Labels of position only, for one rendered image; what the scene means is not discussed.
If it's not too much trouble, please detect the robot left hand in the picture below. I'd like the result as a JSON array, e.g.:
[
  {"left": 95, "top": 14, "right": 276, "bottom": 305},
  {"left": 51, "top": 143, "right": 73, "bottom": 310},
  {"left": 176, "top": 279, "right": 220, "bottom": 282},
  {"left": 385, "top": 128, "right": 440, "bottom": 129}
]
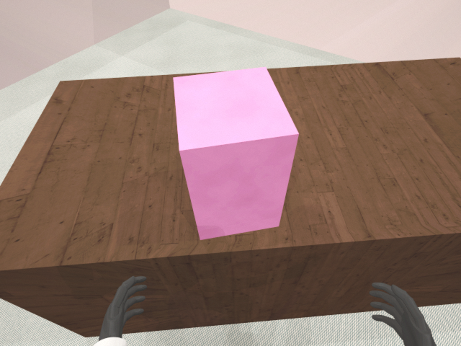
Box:
[{"left": 99, "top": 276, "right": 147, "bottom": 341}]

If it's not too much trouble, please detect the carton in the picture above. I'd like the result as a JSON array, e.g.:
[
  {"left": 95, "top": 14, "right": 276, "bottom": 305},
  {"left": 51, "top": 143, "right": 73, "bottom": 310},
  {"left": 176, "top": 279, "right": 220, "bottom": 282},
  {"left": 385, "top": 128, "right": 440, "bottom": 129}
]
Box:
[{"left": 173, "top": 67, "right": 299, "bottom": 240}]

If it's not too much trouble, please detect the pedestal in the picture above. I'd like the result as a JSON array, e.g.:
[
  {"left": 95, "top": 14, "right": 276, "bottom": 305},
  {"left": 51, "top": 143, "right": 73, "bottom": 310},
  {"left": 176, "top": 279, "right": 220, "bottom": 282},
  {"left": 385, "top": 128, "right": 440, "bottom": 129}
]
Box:
[{"left": 0, "top": 58, "right": 461, "bottom": 337}]

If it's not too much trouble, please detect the robot right hand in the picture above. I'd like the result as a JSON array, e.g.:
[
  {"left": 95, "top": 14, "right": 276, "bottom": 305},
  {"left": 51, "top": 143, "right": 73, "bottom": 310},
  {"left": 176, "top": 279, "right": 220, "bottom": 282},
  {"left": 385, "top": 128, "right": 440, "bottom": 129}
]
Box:
[{"left": 369, "top": 283, "right": 437, "bottom": 346}]

